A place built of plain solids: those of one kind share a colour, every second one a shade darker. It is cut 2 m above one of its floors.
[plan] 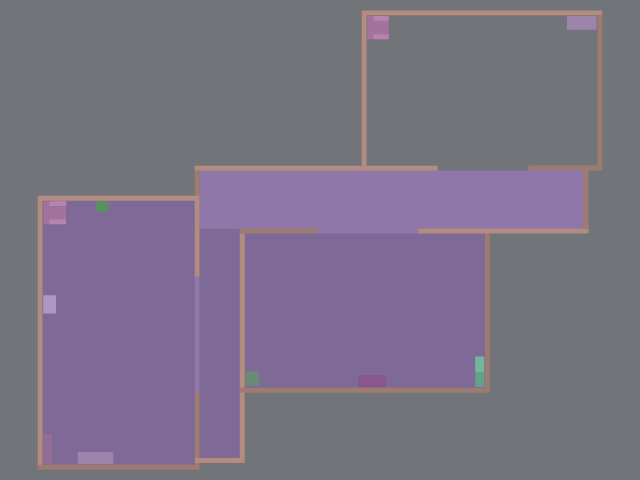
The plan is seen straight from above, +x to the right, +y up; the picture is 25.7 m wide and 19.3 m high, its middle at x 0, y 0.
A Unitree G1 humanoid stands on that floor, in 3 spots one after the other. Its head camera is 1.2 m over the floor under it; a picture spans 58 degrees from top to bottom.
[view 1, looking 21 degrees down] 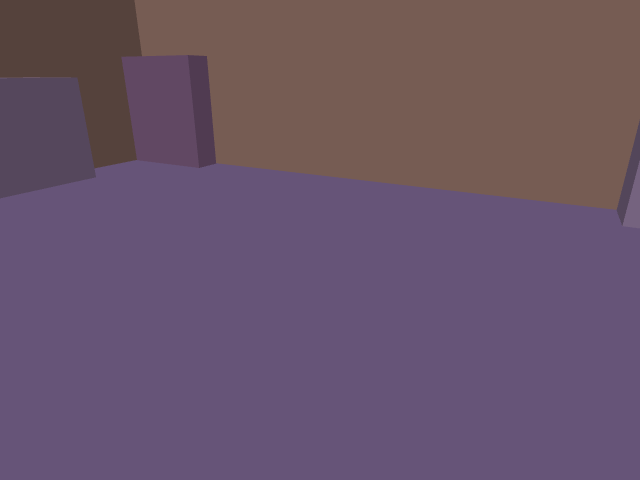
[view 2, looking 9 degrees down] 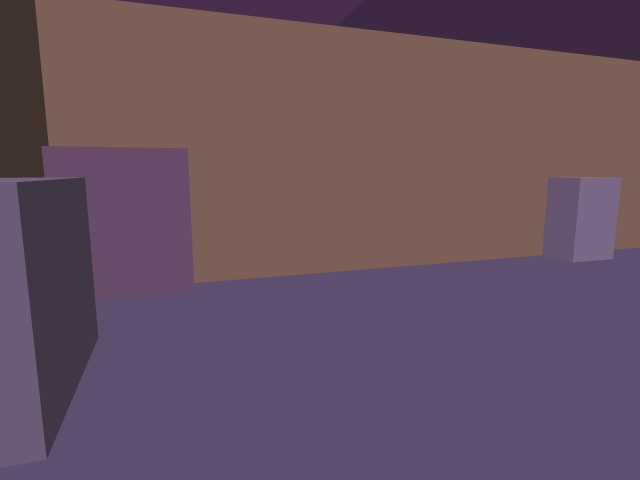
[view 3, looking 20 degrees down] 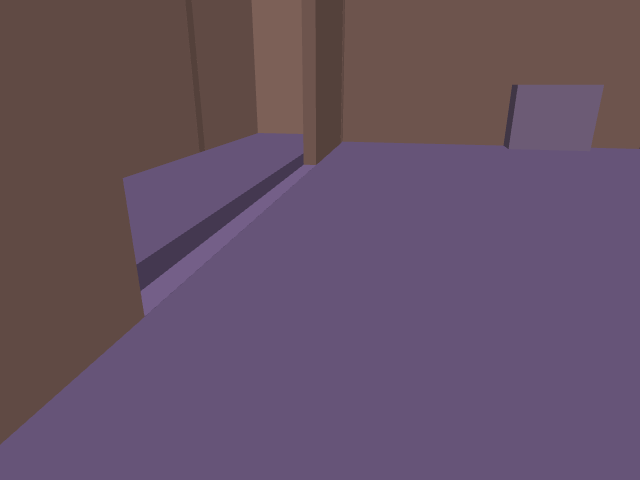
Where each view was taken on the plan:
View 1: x -6.37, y -3.59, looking -152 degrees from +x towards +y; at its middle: floor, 3.35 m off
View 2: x -6.37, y -7.97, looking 161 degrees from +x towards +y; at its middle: wall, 5.12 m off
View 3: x -6.37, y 0.39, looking -79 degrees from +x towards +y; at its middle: floor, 3.51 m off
